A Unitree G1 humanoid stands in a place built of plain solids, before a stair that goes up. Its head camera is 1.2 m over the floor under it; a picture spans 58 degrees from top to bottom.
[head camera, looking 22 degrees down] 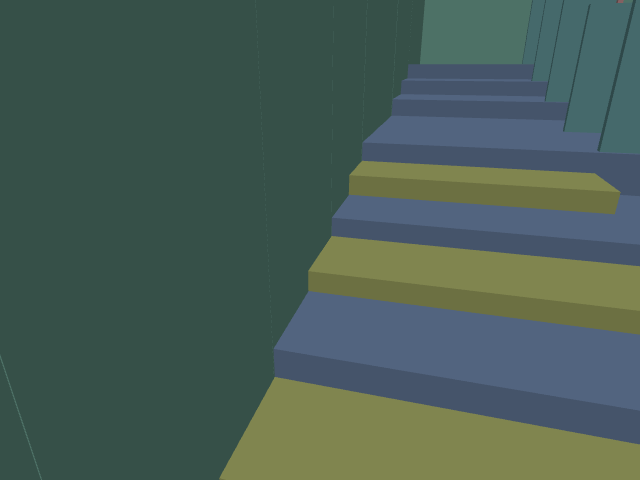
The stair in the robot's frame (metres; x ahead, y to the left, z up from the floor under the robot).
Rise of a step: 0.12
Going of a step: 0.44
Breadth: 1.46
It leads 15 degrees to the right of straight ahead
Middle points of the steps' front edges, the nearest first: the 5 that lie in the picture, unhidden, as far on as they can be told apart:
1.11 -0.53 0.25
1.54 -0.65 0.35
1.97 -0.76 0.46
2.39 -0.88 0.58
2.82 -1.00 0.71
